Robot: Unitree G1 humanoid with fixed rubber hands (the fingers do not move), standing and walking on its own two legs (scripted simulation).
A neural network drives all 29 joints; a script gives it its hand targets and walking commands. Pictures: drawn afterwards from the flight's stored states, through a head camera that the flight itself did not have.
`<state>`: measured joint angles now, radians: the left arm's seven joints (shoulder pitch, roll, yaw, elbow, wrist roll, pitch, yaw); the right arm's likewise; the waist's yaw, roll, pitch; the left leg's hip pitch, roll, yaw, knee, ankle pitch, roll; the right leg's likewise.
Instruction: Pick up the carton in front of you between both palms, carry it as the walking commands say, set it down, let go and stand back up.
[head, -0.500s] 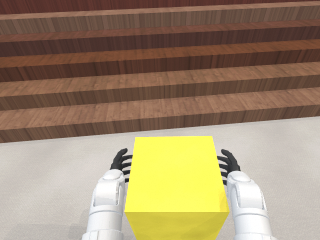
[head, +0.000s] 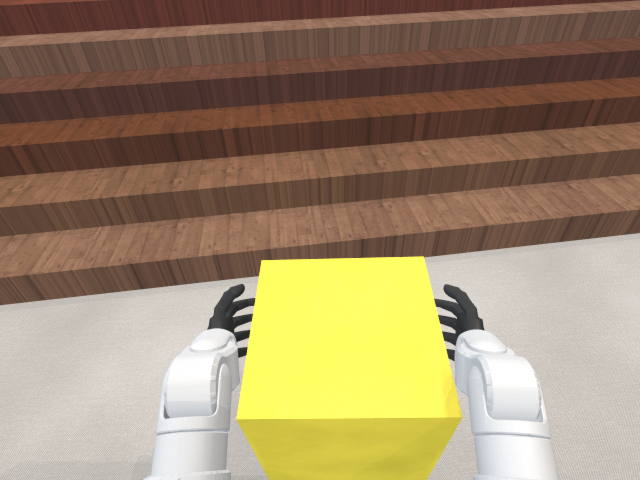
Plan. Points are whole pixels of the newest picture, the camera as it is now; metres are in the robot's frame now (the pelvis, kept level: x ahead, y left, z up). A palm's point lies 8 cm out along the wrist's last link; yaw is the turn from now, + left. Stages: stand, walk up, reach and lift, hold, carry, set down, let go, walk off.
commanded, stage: carry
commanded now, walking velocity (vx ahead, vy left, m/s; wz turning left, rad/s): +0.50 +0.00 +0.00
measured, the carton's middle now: (344, 376) +0.28 +0.00 +0.01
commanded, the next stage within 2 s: none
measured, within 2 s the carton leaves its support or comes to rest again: neither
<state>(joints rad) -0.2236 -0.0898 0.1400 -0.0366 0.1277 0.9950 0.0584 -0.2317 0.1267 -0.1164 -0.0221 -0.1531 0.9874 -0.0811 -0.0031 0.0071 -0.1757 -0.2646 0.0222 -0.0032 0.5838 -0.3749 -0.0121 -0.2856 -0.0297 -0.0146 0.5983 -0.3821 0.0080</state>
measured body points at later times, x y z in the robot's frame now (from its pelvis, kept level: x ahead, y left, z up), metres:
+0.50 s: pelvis +0.26 -0.02 -0.01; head +0.26 -0.02 +0.44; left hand +0.55 +0.13 +0.08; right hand +0.54 -0.18 +0.08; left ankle +0.07 +0.08 -0.73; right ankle +0.39 -0.10 -0.73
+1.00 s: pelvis +0.59 -0.02 +0.00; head +0.59 -0.02 +0.45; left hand +0.87 +0.14 +0.09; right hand +0.88 -0.16 +0.09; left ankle +0.74 +0.08 -0.72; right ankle +0.40 -0.09 -0.73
